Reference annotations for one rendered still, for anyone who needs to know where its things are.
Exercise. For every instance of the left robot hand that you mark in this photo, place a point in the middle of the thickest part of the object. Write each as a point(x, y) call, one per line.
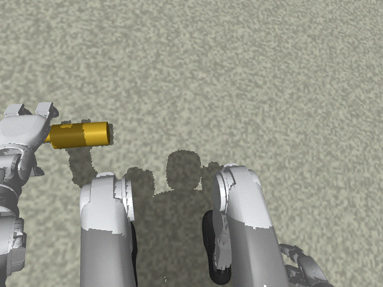
point(20, 127)

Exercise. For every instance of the bottle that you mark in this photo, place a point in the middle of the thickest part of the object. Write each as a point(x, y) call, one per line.
point(79, 135)

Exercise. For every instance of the right robot hand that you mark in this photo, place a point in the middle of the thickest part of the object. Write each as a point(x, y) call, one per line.
point(308, 272)

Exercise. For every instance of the left robot arm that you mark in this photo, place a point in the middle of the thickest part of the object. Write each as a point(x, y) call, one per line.
point(16, 163)

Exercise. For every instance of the right robot foot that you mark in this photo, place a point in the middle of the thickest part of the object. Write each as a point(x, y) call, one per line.
point(220, 277)

